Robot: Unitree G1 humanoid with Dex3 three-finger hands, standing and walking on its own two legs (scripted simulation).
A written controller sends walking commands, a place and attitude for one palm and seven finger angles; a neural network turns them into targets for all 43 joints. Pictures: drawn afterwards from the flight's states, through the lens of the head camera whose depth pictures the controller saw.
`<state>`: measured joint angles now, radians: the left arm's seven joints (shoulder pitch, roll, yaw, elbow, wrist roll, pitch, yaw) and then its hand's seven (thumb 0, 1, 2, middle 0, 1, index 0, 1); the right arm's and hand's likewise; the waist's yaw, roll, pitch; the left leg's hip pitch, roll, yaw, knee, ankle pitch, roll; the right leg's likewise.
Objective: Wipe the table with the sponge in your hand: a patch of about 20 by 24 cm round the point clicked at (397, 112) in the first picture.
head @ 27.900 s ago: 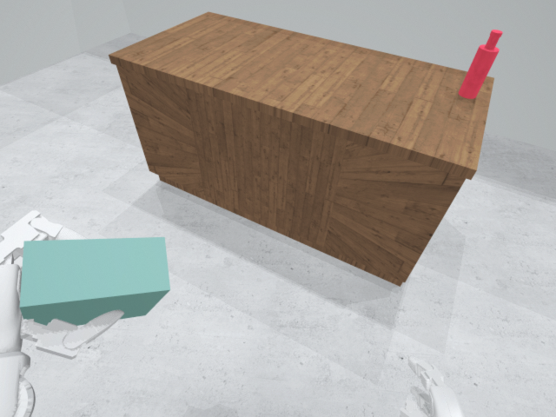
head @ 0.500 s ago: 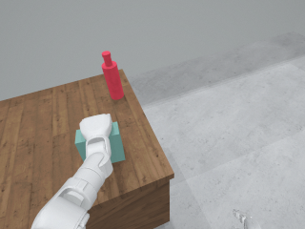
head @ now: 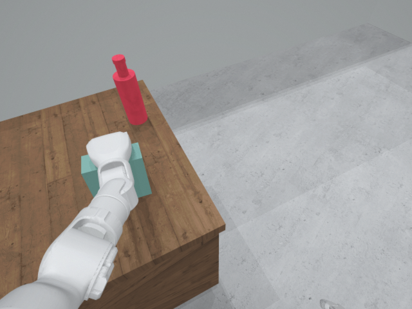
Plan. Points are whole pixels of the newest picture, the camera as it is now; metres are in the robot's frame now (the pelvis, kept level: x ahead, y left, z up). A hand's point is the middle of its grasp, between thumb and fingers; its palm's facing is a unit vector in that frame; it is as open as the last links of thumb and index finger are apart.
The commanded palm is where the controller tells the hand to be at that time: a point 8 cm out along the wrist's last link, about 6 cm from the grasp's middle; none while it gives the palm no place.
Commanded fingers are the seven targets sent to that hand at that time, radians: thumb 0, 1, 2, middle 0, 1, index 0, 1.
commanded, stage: wipe forward along the third lane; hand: left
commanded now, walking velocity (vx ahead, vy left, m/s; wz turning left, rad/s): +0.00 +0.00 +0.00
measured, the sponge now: (121, 181) +0.41 +0.21 -0.02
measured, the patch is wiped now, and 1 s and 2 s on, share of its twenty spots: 0.95 1.00 1.00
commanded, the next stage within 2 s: wipe back along the third lane in 0.46 s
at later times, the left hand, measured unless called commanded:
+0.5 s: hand (106, 149) +0.47 +0.24 +0.03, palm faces -0.10 -0.02 -0.99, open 10.1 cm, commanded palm +0.45 +0.24 +0.06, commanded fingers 0.00 0.10 1.30 -1.20 -1.60 -1.20 -1.60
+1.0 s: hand (106, 153) +0.46 +0.24 +0.03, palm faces -0.06 -0.01 -1.00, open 10.2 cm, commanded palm +0.42 +0.22 +0.06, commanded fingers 0.00 0.10 1.30 -1.20 -1.60 -1.20 -1.60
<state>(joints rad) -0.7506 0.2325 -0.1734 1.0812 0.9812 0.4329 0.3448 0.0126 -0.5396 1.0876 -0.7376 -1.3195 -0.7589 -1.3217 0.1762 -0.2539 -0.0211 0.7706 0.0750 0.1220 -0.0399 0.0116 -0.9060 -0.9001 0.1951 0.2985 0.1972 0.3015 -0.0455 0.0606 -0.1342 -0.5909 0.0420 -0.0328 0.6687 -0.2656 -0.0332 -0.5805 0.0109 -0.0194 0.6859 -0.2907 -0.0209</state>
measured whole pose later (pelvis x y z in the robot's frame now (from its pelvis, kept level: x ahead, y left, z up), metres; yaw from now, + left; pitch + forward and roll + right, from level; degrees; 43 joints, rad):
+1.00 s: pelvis +0.04 +0.04 +0.01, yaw -1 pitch +13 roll -2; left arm -0.75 0.21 -0.22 1.06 0.95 0.48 0.39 0.00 -0.50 1.09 -0.67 -1.40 -0.69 -1.40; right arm 0.19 -0.22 -0.03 0.78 0.07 0.15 0.03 0.01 -0.91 -0.90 0.20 0.30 0.20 0.30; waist -0.02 0.05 -0.17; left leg -0.57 0.02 0.00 0.67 -0.32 0.01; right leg -0.53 -0.01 0.01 0.60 -0.30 0.03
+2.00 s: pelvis +0.03 +0.01 +0.01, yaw +0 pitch +4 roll +0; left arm -0.32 0.14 -0.40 0.53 1.00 0.60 0.30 0.00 -0.49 1.08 -0.66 -1.40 -0.68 -1.41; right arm 0.07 -0.24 -0.01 0.69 0.09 0.23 0.05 0.01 -0.91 -0.90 0.19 0.30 0.20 0.30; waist 0.05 0.06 -0.13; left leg -0.38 0.02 -0.03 0.61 -0.30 -0.02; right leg -0.36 -0.01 -0.02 0.61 -0.32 0.00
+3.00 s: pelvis +0.02 +0.01 +0.01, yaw +0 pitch +3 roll +0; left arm -0.22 0.13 -0.42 0.43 1.01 0.61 0.29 0.00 -0.50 1.08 -0.67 -1.39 -0.69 -1.39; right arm 0.04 -0.24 -0.01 0.69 0.10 0.21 0.05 0.02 -0.91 -0.90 0.19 0.30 0.20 0.30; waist 0.07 0.07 -0.13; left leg -0.37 0.03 -0.02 0.63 -0.30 -0.03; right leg -0.36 0.00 -0.01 0.65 -0.33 -0.01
